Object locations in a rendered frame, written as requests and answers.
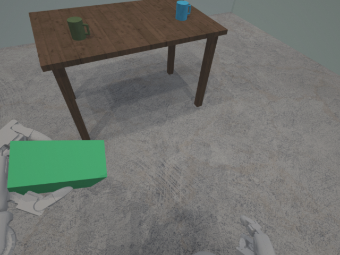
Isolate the table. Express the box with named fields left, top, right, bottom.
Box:
left=29, top=0, right=228, bottom=140

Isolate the robot left hand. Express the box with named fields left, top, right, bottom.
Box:
left=0, top=120, right=73, bottom=216

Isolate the robot right hand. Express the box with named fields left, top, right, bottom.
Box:
left=236, top=215, right=276, bottom=255

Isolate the sponge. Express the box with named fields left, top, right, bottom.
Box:
left=7, top=140, right=107, bottom=195

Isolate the left robot forearm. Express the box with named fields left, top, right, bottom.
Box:
left=0, top=211, right=16, bottom=255

